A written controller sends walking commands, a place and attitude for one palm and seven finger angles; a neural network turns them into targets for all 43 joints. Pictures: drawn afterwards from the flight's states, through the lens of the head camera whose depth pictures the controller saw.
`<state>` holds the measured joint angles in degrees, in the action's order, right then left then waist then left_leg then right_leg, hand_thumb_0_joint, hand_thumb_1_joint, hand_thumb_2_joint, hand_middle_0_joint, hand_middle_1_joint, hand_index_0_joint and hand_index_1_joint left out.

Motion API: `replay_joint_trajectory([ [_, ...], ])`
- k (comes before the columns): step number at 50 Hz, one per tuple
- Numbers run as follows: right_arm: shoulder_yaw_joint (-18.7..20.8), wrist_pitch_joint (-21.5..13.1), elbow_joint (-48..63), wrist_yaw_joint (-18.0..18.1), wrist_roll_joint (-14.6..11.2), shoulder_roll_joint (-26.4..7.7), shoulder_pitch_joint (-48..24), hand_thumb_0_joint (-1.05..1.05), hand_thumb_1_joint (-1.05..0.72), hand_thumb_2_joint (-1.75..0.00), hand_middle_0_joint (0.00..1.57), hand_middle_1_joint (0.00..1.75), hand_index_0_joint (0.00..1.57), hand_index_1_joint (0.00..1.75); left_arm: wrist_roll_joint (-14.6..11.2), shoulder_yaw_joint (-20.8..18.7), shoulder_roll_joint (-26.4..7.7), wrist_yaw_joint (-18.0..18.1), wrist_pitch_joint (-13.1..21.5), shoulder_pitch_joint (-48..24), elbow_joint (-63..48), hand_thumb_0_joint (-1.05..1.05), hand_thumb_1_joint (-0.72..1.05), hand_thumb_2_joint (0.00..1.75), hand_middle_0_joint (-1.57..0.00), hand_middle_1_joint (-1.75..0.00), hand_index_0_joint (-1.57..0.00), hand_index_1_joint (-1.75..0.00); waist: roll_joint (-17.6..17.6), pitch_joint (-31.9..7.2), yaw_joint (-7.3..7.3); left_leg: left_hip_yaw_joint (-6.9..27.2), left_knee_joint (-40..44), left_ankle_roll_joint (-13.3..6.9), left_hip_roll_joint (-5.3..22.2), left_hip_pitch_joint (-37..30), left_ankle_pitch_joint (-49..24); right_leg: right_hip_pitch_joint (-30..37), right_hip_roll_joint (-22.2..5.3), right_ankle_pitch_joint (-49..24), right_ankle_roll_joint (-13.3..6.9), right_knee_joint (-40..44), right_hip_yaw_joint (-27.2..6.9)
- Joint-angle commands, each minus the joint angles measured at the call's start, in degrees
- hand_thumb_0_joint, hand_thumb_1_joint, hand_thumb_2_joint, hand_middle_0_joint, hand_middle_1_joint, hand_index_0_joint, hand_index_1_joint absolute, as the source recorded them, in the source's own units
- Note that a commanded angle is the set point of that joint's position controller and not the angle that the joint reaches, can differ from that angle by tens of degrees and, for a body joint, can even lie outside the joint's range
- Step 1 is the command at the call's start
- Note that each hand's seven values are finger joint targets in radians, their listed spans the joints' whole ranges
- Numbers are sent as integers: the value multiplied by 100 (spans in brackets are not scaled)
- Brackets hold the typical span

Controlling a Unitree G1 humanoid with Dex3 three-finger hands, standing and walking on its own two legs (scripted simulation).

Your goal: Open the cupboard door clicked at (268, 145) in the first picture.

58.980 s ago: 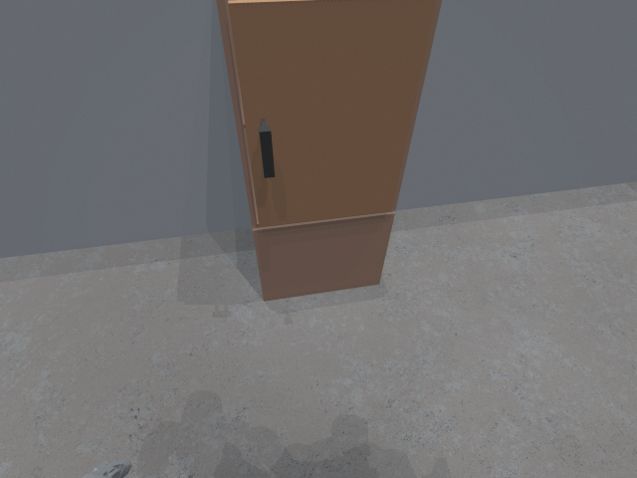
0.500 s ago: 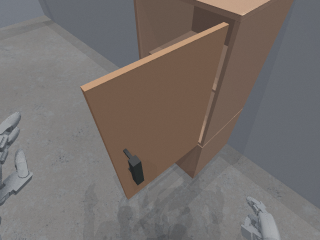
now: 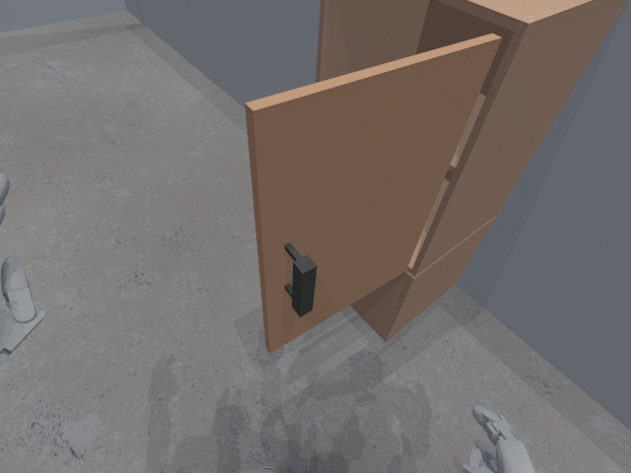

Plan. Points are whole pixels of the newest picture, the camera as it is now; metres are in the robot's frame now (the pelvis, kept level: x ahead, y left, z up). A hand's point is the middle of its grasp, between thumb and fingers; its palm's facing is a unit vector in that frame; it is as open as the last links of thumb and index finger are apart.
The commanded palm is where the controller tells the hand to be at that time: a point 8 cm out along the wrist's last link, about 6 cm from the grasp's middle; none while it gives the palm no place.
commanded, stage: step back with the hand held close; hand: left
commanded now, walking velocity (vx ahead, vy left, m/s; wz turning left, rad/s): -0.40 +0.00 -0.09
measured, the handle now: (296, 278) +0.41 +0.06 -0.04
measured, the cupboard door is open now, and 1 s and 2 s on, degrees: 86 86 86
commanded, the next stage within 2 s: stop stepping back and stand still in 0.52 s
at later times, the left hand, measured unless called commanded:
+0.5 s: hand out of the picture +0.14 +0.29 +0.18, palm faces +0.35 -0.80 -0.49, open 7.4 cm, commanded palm +0.08 +0.31 +0.19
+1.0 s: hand out of the picture +0.05 +0.28 +0.19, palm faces +0.36 -0.86 -0.36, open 7.4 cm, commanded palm -0.02 +0.31 +0.19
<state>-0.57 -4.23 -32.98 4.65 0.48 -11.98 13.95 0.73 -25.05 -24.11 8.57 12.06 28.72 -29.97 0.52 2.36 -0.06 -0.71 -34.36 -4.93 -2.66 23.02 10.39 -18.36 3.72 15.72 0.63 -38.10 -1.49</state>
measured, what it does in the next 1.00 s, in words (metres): walks backwards: right foot, then right foot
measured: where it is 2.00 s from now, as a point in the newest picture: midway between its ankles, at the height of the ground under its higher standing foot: outside the picture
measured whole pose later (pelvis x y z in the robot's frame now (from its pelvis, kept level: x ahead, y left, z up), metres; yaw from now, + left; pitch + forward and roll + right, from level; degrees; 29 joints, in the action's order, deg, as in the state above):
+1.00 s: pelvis -0.20 +0.04 -0.01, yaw -9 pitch -4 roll -1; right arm -1.6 -7.2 -40.2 4.1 0.4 -10.8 15.1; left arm -3.2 -27.6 -26.5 8.1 10.2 22.5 -24.9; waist 2.6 -0.7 -1.7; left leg -3.7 -33.9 -4.4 -1.5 23.8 7.3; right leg -14.4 2.3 30.3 -1.1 -56.8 0.4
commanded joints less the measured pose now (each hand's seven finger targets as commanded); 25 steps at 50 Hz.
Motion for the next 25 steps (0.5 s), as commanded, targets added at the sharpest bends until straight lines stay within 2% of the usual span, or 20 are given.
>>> replay_joint_trajectory([
  [1,385,-415,896,-17,71,-924,-780,0,-90,-90,20,30,20,30,-50,-932,-990,81,442,41,-1017,0,90,90,-20,-30,-20,-30,-1027,-403,48,1578,2257,-415,1649,2085,2728,2121,116,-55,-43,-452,-187],
  [2,355,-445,830,-60,59,-820,-741,0,-90,-90,20,30,20,30,-153,-708,-821,71,438,-31,-1053,0,90,90,-20,-30,-20,-30,-609,-384,23,1468,1940,-281,1475,1325,1780,1533,14,-201,-134,123,-236],
  [5,384,-460,607,-91,-3,-882,-802,0,-90,-90,20,30,20,30,-282,-543,-856,50,415,-205,-899,0,90,90,-20,-30,-20,-30,-190,-719,-42,880,1207,90,1023,2,659,576,-317,-837,-280,1093,-811],
  [6,390,-443,533,-100,3,-825,-785,0,-90,-90,20,30,20,30,-287,-531,-914,85,450,-249,-922,0,90,90,-20,-30,-20,-30,-262,-935,-69,592,860,215,875,-613,-155,278,-606,-1687,-336,1266,-1030],
  [7,398,-446,516,-107,-46,-793,-794,0,-90,-90,20,30,20,30,-302,-424,-923,93,422,-366,-962,0,90,90,-20,-30,-20,-30,-53,-1361,-83,385,571,295,722,-1062,-462,214,-710,-1920,-258,1326,-1064],
  [8,436,-435,547,-105,-92,-797,-795,0,-90,-90,20,30,20,30,-314,-473,-1034,97,405,-376,-1050,0,90,90,-20,-30,-20,-30,141,-1518,-94,208,350,324,594,-1330,-475,65,-796,-1949,-183,1545,-1141],
  [9,443,-416,580,-103,-115,-773,-825,0,-90,-90,20,30,20,30,-325,-570,-1170,100,409,-299,-1148,0,90,90,-20,-30,-20,-30,252,-1579,-91,93,171,355,460,-1443,-275,-55,-919,-1836,-198,1764,-1188],
  [12,376,-339,613,-70,-142,-665,-969,0,-90,-90,20,30,20,30,-360,-775,-1442,112,432,40,-1283,0,90,90,-20,-30,-20,-30,458,-1118,-63,73,-574,495,152,-1399,625,-781,-1373,-851,-575,2333,-1423],
  [13,352,-300,645,-61,-127,-644,-1034,0,-90,-90,20,30,20,30,-351,-828,-1492,109,429,60,-1304,0,90,90,-20,-30,-20,-30,405,-884,-44,118,-737,536,109,-1222,718,-919,-1443,-796,-683,2366,-1440],
  [14,322,-264,651,-53,-109,-610,-1082,0,-90,-90,20,30,20,30,-348,-884,-1526,101,423,85,-1278,0,90,90,-20,-30,-20,-30,406,-705,-35,174,-649,544,116,-1044,695,-909,-1434,-1017,-711,2317,-1383],
  [15,293,-231,644,-38,-95,-599,-1082,0,-90,-90,20,30,20,30,-342,-928,-1556,94,418,111,-1265,0,90,90,-20,-30,-20,-30,220,-631,-48,200,-224,542,172,-934,439,-753,-1319,-1344,-648,2136,-1213],
  [16,294,-201,657,-4,-68,-694,-1154,0,-90,-90,20,30,20,30,-347,-969,-1607,81,399,49,-1318,0,90,90,-20,-30,-20,-30,-305,-510,-63,355,546,524,303,-861,-416,-603,-947,-1443,-437,1773,-892],
  [17,296,-187,699,26,-64,-776,-1180,0,-90,-90,20,30,20,30,-352,-926,-1513,56,388,18,-1300,0,90,90,-20,-30,-20,-30,-967,-477,3,834,1219,403,676,-741,-1237,-347,-289,-1217,-166,1232,-481],
  [18,316,-221,713,42,-55,-828,-1163,0,-90,-90,20,30,20,30,-361,-941,-1502,32,397,-33,-1296,0,90,90,-20,-30,-20,-30,-1420,-661,60,1331,1750,206,1239,-287,-1579,368,165,-703,-11,424,-82],
  [19,372,-322,717,26,-41,-813,-1062,0,-90,-90,20,30,20,30,-388,-976,-1480,-16,461,90,-1155,0,90,90,-20,-30,-20,-30,-1735,-1022,67,1832,2487,-71,1808,93,-409,955,392,742,-11,-662,-87],
  [20,436,-424,713,18,19,-874,-1032,0,-90,-90,20,30,20,30,-363,-1006,-1377,-45,496,216,-980,0,90,90,-20,-30,-20,-30,-1717,-1094,115,2247,3074,-314,2257,809,1440,1434,491,1264,-47,-1709,-257],
  [21,408,-473,719,20,101,-893,-1106,0,-90,-90,20,30,20,30,-325,-1009,-1306,-52,473,291,-852,0,90,90,-20,-30,-20,-30,-1631,-914,132,2429,3268,-385,2370,1451,2369,1589,479,1199,-84,-2357,-378],
  [22,397,-473,665,-7,134,-769,-950,0,-90,-90,20,30,20,30,-355,-913,-1196,-32,431,208,-1006,0,90,90,-20,-30,-20,-30,-1053,-887,103,2138,3046,-340,2254,1119,2015,1229,338,1215,-148,-2301,-370],
  [23,422,-507,612,-40,62,-761,-921,0,-90,-90,20,30,20,30,-381,-738,-1091,-18,385,129,-1111,0,90,90,-20,-30,-20,-30,-721,-1026,133,1660,2857,-223,2035,301,1471,727,260,1260,-153,-2078,-255],
  [25,433,-566,595,-94,-37,-793,-991,0,-90,-90,20,30,20,30,-458,-521,-955,-9,241,256,-1237,0,90,90,-20,-30,-20,-30,-619,-1318,184,1197,2828,-73,1793,-422,1293,487,270,1383,-126,-1816,63],
])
